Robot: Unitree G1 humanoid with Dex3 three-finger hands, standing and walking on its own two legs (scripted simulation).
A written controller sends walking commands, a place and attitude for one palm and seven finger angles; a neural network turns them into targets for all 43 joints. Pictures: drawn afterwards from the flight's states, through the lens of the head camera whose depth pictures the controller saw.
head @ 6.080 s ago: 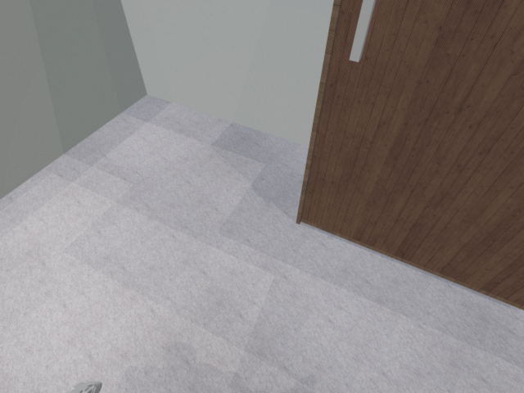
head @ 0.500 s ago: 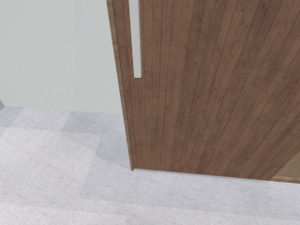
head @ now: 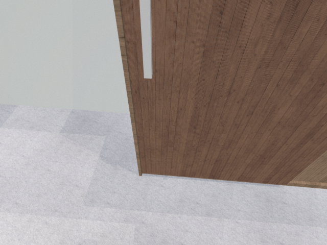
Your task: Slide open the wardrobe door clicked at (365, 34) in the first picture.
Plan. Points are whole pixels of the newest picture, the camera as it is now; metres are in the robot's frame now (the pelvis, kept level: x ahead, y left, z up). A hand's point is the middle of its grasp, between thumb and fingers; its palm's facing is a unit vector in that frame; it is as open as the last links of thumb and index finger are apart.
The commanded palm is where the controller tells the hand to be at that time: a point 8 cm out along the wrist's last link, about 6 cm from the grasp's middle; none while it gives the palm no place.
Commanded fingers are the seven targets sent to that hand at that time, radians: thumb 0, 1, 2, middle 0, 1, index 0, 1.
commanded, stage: look again from close up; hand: left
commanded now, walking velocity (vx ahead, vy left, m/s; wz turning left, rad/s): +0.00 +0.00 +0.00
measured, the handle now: (147, 24) +0.62 +0.08 +0.24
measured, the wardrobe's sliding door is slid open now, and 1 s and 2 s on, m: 0.00 0.00 0.00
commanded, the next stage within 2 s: shuffle to correct the standing spot in 0.80 s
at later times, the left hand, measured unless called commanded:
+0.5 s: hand out of the picture +0.03 +0.16 -0.17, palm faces +0.01 -0.98 -0.19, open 7.3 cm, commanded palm none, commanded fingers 0.00 0.90 0.90 -0.20 -0.30 -0.20 -0.30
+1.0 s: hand out of the picture +0.05 +0.16 -0.17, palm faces +0.00 -0.98 -0.20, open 7.4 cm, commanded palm none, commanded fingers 0.00 0.90 0.90 -0.20 -0.30 -0.20 -0.30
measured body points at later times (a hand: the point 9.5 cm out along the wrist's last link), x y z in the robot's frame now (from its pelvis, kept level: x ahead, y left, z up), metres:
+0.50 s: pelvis +0.02 -0.01 +0.00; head +0.03 -0.01 +0.45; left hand +0.03 +0.21 -0.16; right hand +0.03 -0.24 -0.16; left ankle +0.00 +0.10 -0.74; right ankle +0.03 -0.12 -0.74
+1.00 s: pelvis +0.03 -0.02 +0.00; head +0.04 -0.02 +0.45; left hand +0.05 +0.21 -0.16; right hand +0.03 -0.24 -0.16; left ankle +0.00 +0.10 -0.74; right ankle +0.03 -0.12 -0.74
